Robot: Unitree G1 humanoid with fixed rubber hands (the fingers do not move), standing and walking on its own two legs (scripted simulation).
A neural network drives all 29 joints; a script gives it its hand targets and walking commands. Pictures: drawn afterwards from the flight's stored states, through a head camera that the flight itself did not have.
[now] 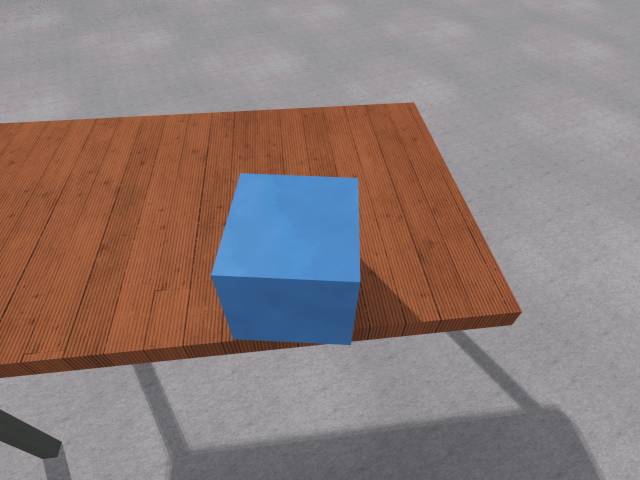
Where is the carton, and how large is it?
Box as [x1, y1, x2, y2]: [211, 173, 359, 344]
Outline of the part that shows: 240,173 211,273 214,285 233,338 350,344 359,287 357,178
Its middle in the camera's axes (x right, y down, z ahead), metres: -0.04 +0.04 +0.64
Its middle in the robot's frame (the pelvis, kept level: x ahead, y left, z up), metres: +0.45 +0.06 -0.03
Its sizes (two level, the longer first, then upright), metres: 0.207 0.195 0.182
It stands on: a table, 0.65 m high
